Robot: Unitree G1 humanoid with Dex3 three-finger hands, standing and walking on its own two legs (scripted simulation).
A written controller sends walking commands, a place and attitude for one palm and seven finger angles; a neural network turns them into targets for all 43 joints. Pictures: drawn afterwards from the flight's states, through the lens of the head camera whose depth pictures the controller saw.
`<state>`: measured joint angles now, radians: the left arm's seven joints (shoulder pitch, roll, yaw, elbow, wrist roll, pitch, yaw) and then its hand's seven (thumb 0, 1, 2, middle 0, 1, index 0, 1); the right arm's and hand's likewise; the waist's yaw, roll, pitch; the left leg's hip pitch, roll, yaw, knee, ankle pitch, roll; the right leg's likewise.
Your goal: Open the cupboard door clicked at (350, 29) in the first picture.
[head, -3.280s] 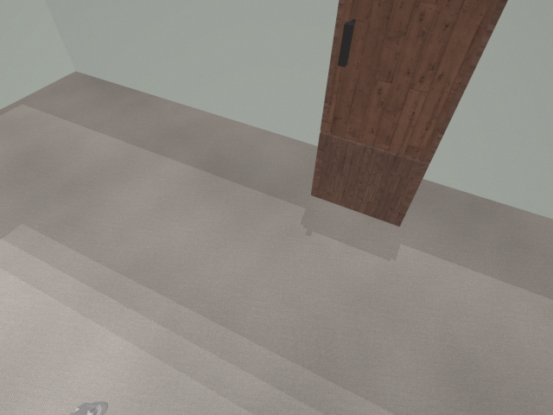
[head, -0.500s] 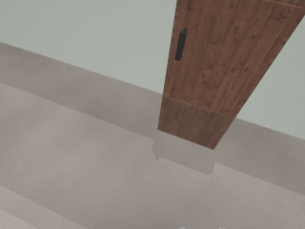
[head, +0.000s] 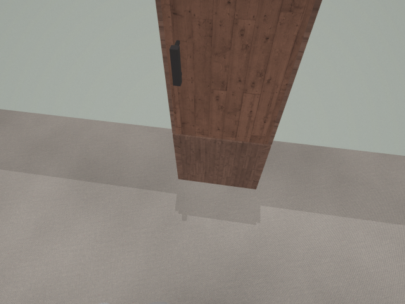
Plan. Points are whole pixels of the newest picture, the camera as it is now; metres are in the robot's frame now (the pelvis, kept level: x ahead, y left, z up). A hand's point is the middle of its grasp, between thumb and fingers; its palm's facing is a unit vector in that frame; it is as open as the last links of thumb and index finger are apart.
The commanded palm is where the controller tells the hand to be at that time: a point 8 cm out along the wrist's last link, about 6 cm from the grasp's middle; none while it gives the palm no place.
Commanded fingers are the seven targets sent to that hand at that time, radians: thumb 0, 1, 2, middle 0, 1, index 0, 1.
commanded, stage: take the last steps up to it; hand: left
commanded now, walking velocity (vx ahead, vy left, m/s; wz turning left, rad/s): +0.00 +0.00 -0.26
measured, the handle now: (177, 63) +0.81 +0.14 +0.03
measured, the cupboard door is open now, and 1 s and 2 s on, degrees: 0 0 0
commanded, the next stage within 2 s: come to a stop and stand still in 0.86 s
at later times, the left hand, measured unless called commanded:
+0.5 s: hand (139, 302) +0.15 +0.16 -0.17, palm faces -0.14 -0.97 -0.18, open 7.4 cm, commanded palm none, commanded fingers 0.00 0.90 0.90 -0.20 -0.30 -0.20 -0.30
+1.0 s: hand (136, 296) +0.16 +0.17 -0.19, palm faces -0.04 -0.99 -0.14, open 7.4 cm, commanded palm none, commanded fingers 0.00 0.90 0.90 -0.20 -0.30 -0.20 -0.30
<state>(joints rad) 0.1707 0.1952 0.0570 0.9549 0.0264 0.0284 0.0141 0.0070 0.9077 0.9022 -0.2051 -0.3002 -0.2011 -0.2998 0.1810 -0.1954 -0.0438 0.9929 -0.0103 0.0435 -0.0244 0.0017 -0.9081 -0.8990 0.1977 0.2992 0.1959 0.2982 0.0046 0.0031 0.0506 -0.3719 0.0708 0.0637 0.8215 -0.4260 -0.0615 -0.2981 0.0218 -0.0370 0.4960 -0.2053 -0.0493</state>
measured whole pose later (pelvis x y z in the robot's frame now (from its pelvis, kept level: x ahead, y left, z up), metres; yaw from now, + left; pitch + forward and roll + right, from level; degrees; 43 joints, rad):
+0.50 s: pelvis +0.05 -0.01 +0.00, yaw -7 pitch +0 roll +0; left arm 0.17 0.17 0.05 1.04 0.03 -0.01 -0.02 0.01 0.91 0.90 -0.20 -0.30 -0.20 -0.30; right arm 0.43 -0.15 -0.04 1.13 -0.02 -0.02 -0.02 0.00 -0.90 -0.90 0.20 0.30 0.20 0.30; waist -0.06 0.01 0.04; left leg -0.14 0.12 0.16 0.54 -0.37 -0.04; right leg -0.25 -0.04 -0.11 0.51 -0.25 -0.01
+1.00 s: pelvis +0.20 +0.00 -0.01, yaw -6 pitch -1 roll +0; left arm 0.35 0.16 0.04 1.15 0.02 0.00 0.01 0.01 0.91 0.90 -0.20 -0.30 -0.20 -0.30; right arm 0.17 -0.14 -0.03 1.02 -0.02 -0.06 -0.02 -0.01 -0.92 -0.90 0.20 0.30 0.20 0.30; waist 0.02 -0.04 0.06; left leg -0.31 0.06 0.19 0.57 -0.24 0.05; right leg -0.33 -0.06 -0.07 1.09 -0.46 0.00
